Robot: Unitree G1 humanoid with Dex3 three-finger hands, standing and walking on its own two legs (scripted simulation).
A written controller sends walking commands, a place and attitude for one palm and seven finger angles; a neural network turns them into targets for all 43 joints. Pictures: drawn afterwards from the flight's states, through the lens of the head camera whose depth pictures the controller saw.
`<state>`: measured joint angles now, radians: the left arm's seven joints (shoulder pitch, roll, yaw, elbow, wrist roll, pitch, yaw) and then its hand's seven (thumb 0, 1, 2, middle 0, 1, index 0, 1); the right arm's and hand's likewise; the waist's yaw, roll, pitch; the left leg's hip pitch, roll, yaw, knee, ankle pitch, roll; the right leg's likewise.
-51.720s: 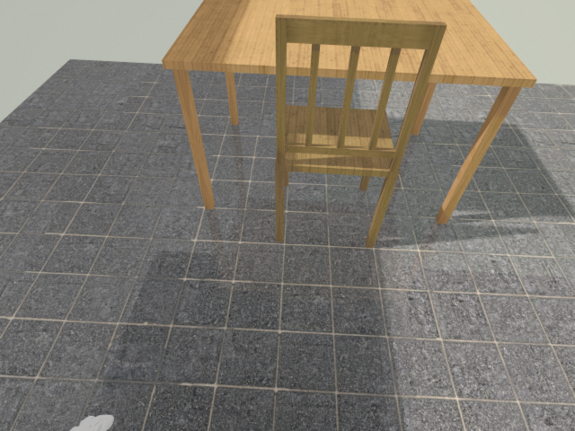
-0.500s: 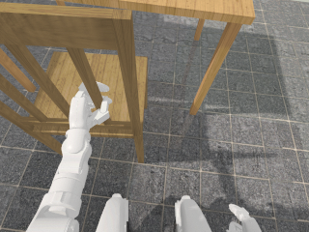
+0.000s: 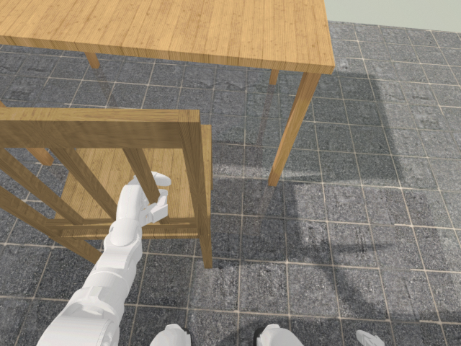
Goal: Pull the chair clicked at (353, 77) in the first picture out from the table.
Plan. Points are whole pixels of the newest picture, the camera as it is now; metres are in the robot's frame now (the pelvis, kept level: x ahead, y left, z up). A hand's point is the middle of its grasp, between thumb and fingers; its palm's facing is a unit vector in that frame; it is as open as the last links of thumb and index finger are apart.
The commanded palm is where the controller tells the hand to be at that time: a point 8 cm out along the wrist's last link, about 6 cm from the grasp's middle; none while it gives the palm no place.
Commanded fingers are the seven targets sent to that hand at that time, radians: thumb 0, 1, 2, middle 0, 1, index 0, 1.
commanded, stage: step backward, pulling the chair out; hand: left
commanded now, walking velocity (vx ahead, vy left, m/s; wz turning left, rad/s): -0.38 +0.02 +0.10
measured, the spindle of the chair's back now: (97, 192) +0.40 +0.25 -0.05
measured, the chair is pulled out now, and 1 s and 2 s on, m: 0.27 0.35 0.35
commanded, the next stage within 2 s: none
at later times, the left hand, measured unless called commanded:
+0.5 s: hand (170, 247) +0.29 +0.10 -0.06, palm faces -0.06 -0.98 -0.17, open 5.3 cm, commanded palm +0.30 +0.16 -0.05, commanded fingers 0.00 0.90 0.90 -0.50 -1.45 -0.50 -1.45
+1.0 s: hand (169, 248) +0.29 +0.10 -0.06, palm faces -0.05 -0.98 -0.18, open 5.4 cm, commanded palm +0.30 +0.16 -0.05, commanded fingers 0.00 0.90 0.90 -0.50 -1.45 -0.50 -1.45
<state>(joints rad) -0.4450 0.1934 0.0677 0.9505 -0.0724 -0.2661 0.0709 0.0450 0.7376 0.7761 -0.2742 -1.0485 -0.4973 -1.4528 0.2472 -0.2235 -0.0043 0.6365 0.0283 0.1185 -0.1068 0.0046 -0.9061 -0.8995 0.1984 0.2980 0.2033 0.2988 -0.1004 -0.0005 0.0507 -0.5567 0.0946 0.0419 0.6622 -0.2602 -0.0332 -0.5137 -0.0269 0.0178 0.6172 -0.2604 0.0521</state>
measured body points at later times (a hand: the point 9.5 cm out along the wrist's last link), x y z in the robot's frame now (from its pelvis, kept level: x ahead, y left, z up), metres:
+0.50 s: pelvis -0.05 +0.00 +0.00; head +0.01 -0.01 +0.44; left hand +0.29 +0.16 -0.05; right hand +0.05 -0.26 -0.13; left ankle +0.04 +0.14 -0.72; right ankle +0.02 -0.15 -0.72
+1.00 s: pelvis -0.05 -0.01 +0.00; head +0.02 -0.02 +0.44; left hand +0.29 +0.16 -0.05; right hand +0.05 -0.26 -0.13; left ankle +0.04 +0.14 -0.72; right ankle +0.02 -0.15 -0.72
